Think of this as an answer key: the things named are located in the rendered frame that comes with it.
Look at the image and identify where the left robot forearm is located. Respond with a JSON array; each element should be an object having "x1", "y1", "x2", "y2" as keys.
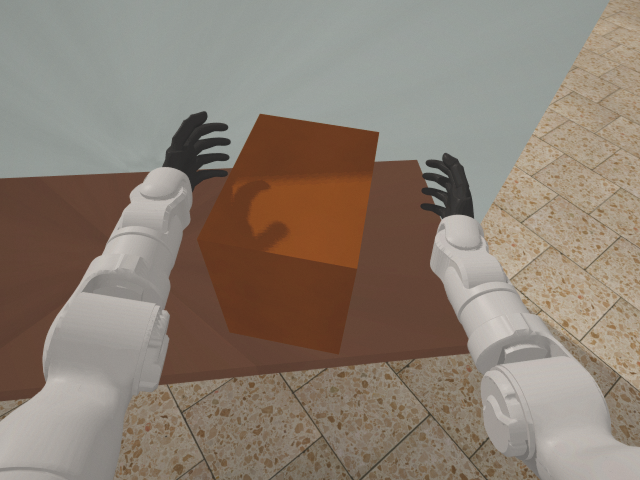
[{"x1": 42, "y1": 167, "x2": 193, "y2": 381}]

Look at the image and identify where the robot right upper arm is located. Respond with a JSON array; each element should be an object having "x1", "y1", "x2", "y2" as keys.
[{"x1": 481, "y1": 356, "x2": 640, "y2": 480}]

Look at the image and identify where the table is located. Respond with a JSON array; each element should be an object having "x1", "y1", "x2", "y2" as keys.
[{"x1": 0, "y1": 160, "x2": 470, "y2": 401}]

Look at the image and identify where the carton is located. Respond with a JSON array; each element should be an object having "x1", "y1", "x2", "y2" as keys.
[{"x1": 197, "y1": 114, "x2": 379, "y2": 354}]

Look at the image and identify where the right robot forearm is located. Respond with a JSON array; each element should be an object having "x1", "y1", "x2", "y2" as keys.
[{"x1": 430, "y1": 215, "x2": 611, "y2": 430}]

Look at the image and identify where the right robot hand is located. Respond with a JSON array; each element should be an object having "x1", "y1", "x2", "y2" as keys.
[{"x1": 420, "y1": 153, "x2": 474, "y2": 219}]

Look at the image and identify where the left robot hand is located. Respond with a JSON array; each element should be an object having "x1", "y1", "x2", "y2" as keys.
[{"x1": 162, "y1": 111, "x2": 231, "y2": 192}]

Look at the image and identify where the robot left upper arm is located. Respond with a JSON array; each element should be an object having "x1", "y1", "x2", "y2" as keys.
[{"x1": 0, "y1": 292, "x2": 170, "y2": 480}]

